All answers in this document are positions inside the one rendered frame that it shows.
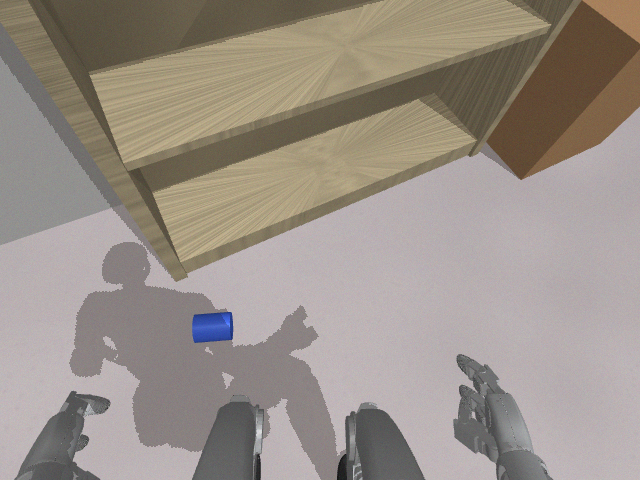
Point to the right robot arm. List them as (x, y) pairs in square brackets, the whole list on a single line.
[(521, 465)]

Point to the right robot hand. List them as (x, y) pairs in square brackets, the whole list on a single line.
[(499, 426)]

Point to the left robot hand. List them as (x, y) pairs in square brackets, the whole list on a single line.
[(61, 437)]

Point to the left robot arm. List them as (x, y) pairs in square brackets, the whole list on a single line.
[(46, 471)]

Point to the bookshelf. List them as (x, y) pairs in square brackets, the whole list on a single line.
[(223, 123)]

